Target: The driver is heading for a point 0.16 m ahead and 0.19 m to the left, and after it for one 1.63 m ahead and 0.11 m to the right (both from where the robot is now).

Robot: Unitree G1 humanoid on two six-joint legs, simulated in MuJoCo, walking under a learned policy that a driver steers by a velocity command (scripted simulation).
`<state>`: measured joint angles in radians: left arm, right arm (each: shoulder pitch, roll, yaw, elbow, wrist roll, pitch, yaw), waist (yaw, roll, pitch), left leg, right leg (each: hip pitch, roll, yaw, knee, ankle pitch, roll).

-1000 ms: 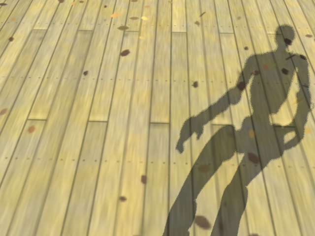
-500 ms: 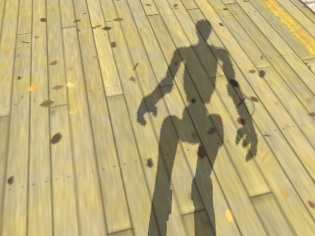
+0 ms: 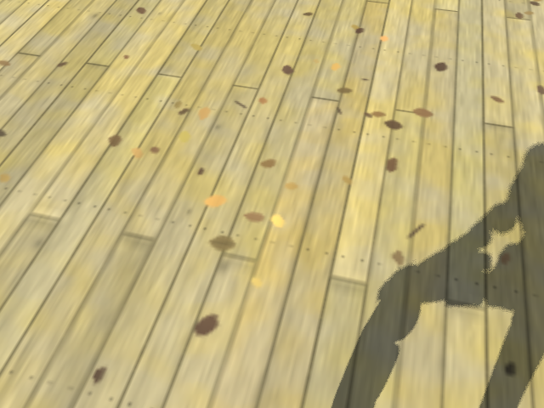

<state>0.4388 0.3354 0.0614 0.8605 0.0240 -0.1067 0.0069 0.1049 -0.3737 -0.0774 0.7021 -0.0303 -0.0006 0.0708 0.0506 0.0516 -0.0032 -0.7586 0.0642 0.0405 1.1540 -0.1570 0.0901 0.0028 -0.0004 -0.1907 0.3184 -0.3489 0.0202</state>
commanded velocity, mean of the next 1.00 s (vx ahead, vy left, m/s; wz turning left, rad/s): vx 0.24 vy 0.00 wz -0.05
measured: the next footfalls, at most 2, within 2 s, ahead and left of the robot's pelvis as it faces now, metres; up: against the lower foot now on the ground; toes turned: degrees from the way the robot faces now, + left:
left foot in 0.16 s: +0.35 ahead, +0.06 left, +0.00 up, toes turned +12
right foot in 0.62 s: +0.56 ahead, -0.09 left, +0.00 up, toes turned +12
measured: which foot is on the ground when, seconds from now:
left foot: up 0.00-0.14, down 0.16-0.64, up 0.66-1.00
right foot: down 0.00-0.14, up 0.16-0.60, down 0.62-1.00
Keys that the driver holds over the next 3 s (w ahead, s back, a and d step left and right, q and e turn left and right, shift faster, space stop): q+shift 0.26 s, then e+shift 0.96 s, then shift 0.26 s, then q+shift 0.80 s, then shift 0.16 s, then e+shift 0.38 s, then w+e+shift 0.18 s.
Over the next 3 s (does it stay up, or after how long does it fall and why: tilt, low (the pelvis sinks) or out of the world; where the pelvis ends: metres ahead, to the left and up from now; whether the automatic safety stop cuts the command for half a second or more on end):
stays up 0.58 0.01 0.01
